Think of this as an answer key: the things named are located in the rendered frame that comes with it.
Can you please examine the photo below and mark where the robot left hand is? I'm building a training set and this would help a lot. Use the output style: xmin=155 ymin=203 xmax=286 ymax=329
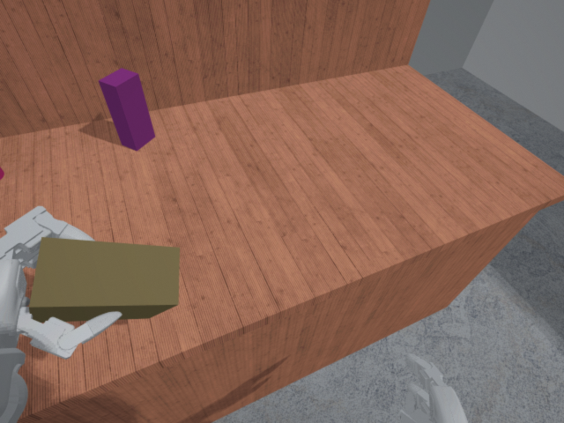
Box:
xmin=0 ymin=206 xmax=122 ymax=360

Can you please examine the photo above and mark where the sponge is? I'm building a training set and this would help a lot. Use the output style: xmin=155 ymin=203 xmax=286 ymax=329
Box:
xmin=29 ymin=237 xmax=180 ymax=323

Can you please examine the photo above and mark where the robot left forearm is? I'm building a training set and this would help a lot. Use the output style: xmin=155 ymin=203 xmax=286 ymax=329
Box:
xmin=0 ymin=348 xmax=28 ymax=423

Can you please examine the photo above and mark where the robot right hand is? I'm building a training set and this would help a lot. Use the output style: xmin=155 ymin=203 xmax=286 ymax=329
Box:
xmin=400 ymin=353 xmax=468 ymax=423

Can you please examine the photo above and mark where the table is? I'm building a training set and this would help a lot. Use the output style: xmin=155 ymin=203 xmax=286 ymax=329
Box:
xmin=0 ymin=0 xmax=564 ymax=423

